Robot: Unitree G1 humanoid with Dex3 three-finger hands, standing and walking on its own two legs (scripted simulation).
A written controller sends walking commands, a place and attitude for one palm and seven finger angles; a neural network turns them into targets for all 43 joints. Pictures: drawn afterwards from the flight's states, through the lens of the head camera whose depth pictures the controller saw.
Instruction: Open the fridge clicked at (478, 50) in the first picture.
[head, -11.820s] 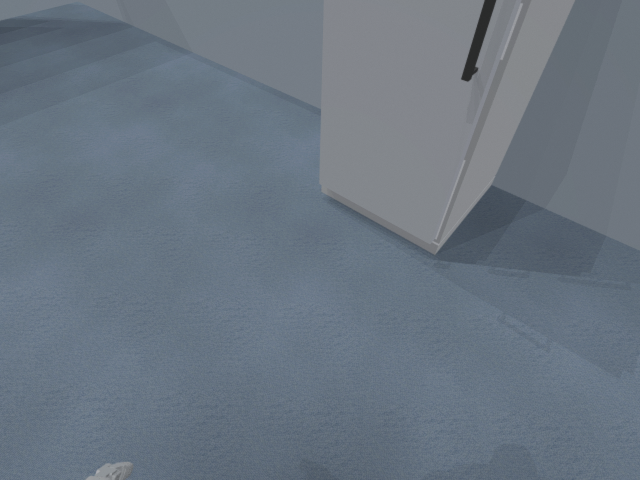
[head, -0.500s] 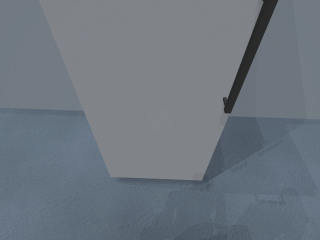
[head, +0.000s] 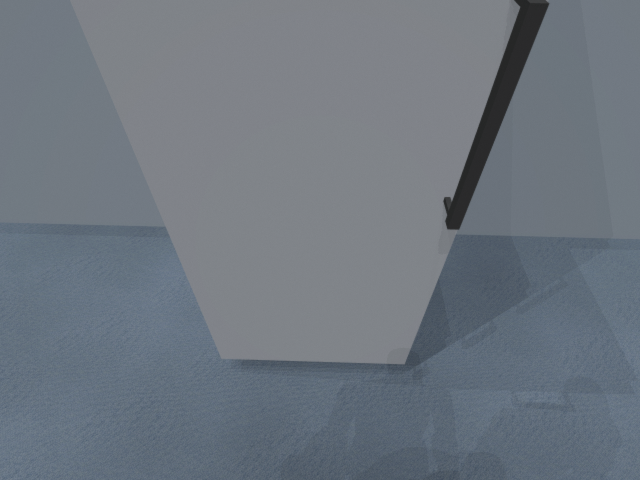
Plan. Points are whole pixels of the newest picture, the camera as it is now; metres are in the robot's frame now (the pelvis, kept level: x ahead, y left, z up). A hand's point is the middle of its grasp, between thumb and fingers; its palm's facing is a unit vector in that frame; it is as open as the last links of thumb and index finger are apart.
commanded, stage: shuffle to correct the standing spot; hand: right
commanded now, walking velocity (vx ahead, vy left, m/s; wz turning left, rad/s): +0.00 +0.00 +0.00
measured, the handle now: (480, 130) +0.54 -0.20 +0.17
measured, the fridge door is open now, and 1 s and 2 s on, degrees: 0 0 0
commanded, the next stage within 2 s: come to a stop and stand still in 0.42 s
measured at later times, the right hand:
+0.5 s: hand out of the picture +0.00 -0.19 -0.19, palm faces +0.07 +0.99 -0.13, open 7.4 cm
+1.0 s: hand out of the picture +0.13 -0.21 -0.19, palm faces +0.11 +0.97 -0.20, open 7.3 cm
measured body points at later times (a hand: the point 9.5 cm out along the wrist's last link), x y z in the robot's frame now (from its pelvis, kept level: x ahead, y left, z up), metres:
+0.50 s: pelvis +0.04 -0.04 -0.01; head +0.04 -0.06 +0.44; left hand -0.02 +0.17 -0.15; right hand +0.00 -0.25 -0.18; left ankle +0.03 +0.08 -0.72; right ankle -0.02 -0.12 -0.74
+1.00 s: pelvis +0.08 -0.04 -0.01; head +0.11 -0.04 +0.44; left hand +0.10 +0.18 -0.17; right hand +0.13 -0.26 -0.17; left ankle +0.08 +0.07 -0.73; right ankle -0.02 -0.11 -0.74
